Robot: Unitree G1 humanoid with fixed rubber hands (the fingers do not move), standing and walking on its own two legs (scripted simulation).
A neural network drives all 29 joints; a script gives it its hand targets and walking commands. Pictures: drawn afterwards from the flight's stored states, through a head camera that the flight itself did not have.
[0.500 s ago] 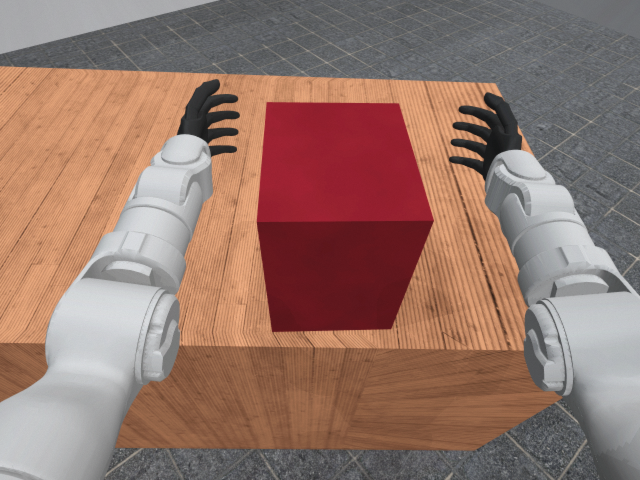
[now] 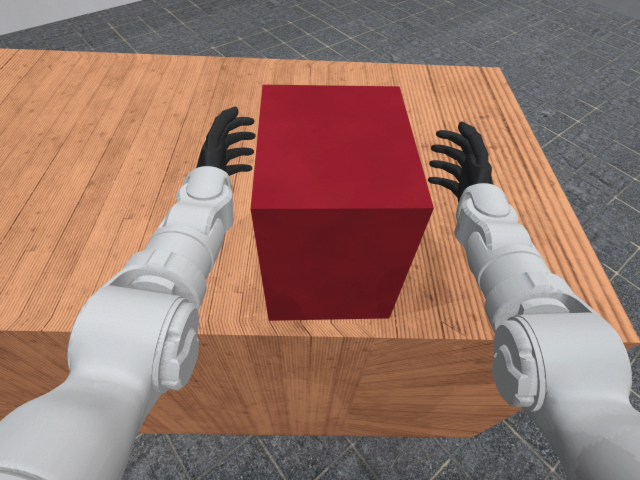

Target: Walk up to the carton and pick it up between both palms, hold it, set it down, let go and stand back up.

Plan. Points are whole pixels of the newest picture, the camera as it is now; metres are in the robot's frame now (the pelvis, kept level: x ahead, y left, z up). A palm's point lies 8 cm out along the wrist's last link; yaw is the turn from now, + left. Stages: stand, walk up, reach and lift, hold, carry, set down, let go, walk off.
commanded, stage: reach and lift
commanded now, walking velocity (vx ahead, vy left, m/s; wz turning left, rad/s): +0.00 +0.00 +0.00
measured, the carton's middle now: (330, 209) +0.46 -0.02 +0.06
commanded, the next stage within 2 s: none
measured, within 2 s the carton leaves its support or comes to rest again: neither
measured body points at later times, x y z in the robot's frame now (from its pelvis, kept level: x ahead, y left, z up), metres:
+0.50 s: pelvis +0.01 +0.00 +0.00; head +0.07 +0.01 +0.45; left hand +0.50 +0.13 +0.13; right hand +0.48 -0.15 +0.13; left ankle -0.04 +0.13 -0.74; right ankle +0.05 -0.10 -0.74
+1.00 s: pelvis +0.03 +0.02 +0.01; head +0.06 +0.02 +0.45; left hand +0.47 +0.12 +0.13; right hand +0.45 -0.15 +0.12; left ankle -0.04 +0.13 -0.74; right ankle +0.05 -0.10 -0.74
